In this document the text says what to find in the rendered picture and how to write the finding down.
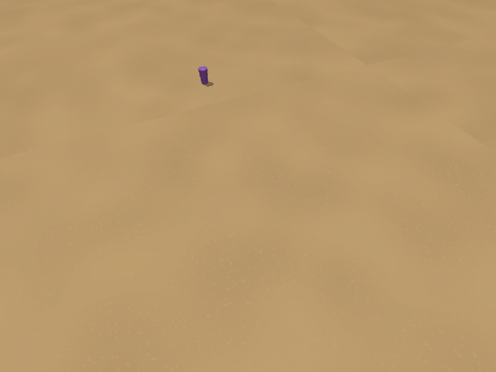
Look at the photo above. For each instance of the cup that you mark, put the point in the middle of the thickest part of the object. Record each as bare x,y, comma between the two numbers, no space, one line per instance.
203,74

